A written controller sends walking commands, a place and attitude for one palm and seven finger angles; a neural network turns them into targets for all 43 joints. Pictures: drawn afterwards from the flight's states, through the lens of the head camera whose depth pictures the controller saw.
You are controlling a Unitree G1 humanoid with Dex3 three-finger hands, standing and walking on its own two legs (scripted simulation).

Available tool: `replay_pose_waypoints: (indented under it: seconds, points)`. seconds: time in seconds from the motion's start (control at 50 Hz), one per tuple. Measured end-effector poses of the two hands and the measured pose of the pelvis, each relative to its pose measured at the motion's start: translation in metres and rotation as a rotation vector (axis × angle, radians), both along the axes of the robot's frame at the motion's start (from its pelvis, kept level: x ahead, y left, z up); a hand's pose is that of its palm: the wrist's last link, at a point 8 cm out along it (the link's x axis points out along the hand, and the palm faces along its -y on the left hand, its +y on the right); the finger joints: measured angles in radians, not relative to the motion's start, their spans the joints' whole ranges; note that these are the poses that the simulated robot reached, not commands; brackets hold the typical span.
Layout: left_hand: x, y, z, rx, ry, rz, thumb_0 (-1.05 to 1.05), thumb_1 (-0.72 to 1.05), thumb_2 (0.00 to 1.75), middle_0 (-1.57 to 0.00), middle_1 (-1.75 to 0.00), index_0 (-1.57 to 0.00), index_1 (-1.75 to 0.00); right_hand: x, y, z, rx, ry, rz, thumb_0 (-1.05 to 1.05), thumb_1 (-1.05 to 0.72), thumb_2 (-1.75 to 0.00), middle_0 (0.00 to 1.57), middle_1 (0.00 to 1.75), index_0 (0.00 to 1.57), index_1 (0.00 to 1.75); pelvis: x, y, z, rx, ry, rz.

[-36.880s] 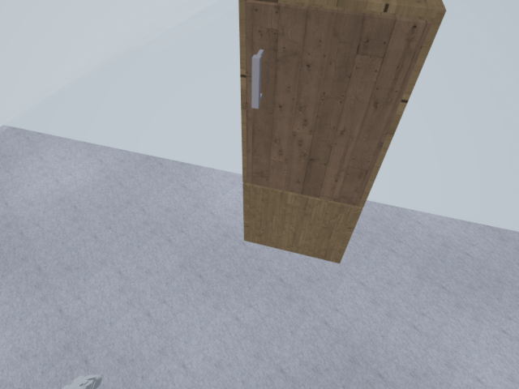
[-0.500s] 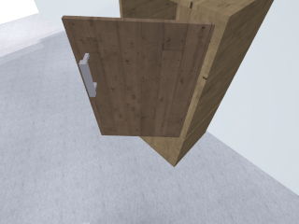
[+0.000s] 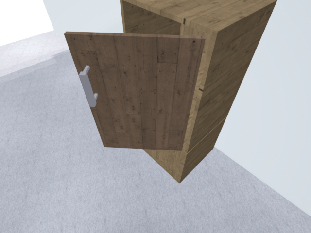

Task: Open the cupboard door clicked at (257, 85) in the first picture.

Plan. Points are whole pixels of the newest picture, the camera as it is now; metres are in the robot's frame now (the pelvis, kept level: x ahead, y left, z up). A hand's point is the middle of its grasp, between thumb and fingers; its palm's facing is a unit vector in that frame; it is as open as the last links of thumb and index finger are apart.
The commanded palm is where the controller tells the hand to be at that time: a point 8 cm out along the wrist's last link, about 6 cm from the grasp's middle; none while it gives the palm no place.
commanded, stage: come to a stop and stand still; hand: left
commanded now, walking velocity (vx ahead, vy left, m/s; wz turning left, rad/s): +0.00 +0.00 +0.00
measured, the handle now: (90, 86) +0.55 +0.26 +0.06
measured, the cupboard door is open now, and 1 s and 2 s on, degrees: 43 43 43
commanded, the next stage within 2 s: look again from close up in 0.30 s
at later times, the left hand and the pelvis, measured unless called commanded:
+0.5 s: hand out of the picture -0.03 +0.14 -0.18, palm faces +0.03 -0.99 -0.15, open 7.4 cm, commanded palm none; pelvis -0.01 +0.00 -0.01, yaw +0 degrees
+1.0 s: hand out of the picture -0.05 +0.21 -0.19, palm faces +0.04 -0.99 -0.16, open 7.4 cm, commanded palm none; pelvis -0.03 +0.05 -0.01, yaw +1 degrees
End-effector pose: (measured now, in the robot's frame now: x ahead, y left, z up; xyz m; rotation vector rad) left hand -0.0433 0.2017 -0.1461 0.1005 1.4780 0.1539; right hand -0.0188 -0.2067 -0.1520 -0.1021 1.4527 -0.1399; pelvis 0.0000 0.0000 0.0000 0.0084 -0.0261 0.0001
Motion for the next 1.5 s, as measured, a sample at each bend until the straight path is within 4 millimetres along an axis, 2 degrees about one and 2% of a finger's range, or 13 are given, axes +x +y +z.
replay_pose_waypoints:
  seconds: [0.08,0.18,0.42,0.48,0.6,0.74,0.82,0.92,1.08,1.22,1.36,1.5]
  points:
    - [-0.012,-0.013,-0.001,-0.021,0.025,0.016,0.00,0.91,0.90,-0.20,-0.30,-0.20,-0.30,-0.008,0.001,0.000,0.006,0.020,-0.004,0.01,-0.91,-0.90,0.20,0.30,0.20,0.30,0.000,-0.004,0.000,-0.001,0.001,0.002]
    - [-0.016,-0.023,-0.002,-0.034,0.029,0.028,0.00,0.90,0.90,-0.20,-0.30,-0.20,-0.30,-0.016,0.003,0.000,0.013,0.037,-0.012,0.01,-0.91,-0.90,0.20,0.30,0.20,0.30,0.000,-0.007,-0.001,-0.002,0.003,0.004]
    - [0.004,-0.022,-0.005,-0.022,-0.027,0.016,0.00,0.90,0.90,-0.20,-0.30,-0.20,-0.30,-0.021,0.009,-0.001,0.024,0.041,-0.023,0.01,-0.91,-0.90,0.20,0.30,0.20,0.30,0.001,-0.008,-0.002,-0.008,0.010,0.005]
    - [0.009,-0.013,-0.006,-0.008,-0.052,-0.015,0.00,0.90,0.90,-0.20,-0.30,-0.20,-0.30,-0.013,0.008,-0.004,0.010,-0.014,-0.026,0.01,-0.91,-0.90,0.20,0.30,0.20,0.30,-0.007,-0.002,-0.006,-0.025,0.010,-0.007]
    - [0.017,0.018,-0.012,0.010,-0.101,-0.048,0.01,0.91,0.90,-0.20,-0.30,-0.21,-0.30,-0.006,0.010,-0.003,-0.031,-0.110,-0.025,0.02,-0.92,-0.90,0.20,0.30,0.20,0.30,-0.016,0.014,-0.010,-0.021,-0.016,-0.002]
    - [0.022,0.051,-0.009,0.035,-0.165,-0.042,0.01,0.91,0.90,-0.20,-0.30,-0.20,-0.30,-0.008,0.022,0.001,-0.038,-0.134,0.020,0.02,-0.92,-0.90,0.20,0.30,0.20,0.30,-0.025,0.032,-0.009,-0.016,-0.006,0.009]
    - [0.016,0.061,-0.008,0.034,-0.163,-0.037,0.01,0.91,0.90,-0.20,-0.30,-0.20,-0.30,-0.010,0.029,0.003,-0.038,-0.131,0.035,0.01,-0.91,-0.90,0.20,0.30,0.20,0.30,-0.029,0.040,-0.009,-0.015,-0.001,0.014]
    - [0.001,0.064,-0.010,0.019,-0.124,-0.028,0.00,0.91,0.90,-0.20,-0.30,-0.20,-0.30,-0.012,0.036,0.005,-0.040,-0.120,0.045,0.01,-0.91,-0.90,0.20,0.30,0.20,0.30,-0.031,0.047,-0.008,-0.015,0.004,0.017]
    - [-0.024,0.056,-0.013,-0.019,-0.042,-0.012,0.00,0.91,0.90,-0.20,-0.30,-0.20,-0.30,-0.010,0.040,0.006,-0.046,-0.095,0.050,0.01,-0.90,-0.90,0.20,0.30,0.20,0.30,-0.028,0.053,-0.008,-0.015,0.006,0.016]
    - [-0.030,0.047,-0.016,-0.040,0.002,0.020,0.00,0.90,0.90,-0.20,-0.30,-0.20,-0.30,-0.001,0.037,0.002,-0.048,-0.066,0.047,0.01,-0.90,-0.90,0.20,0.30,0.20,0.30,-0.012,0.051,-0.011,-0.013,0.010,0.015]
    - [-0.012,0.036,-0.016,-0.049,0.011,0.018,0.00,0.90,0.90,-0.20,-0.30,-0.20,-0.30,0.018,0.038,0.004,-0.057,-0.074,0.038,0.01,-0.91,-0.90,0.20,0.30,0.20,0.30,0.004,0.047,-0.009,-0.014,0.013,0.010]
    - [0.023,0.044,-0.017,-0.012,-0.066,-0.016,0.01,0.91,0.90,-0.20,-0.30,-0.20,-0.30,0.026,0.029,0.004,-0.078,-0.102,0.021,0.02,-0.93,-0.90,0.20,0.30,0.20,0.30,-0.004,0.045,-0.010,-0.006,0.006,0.002]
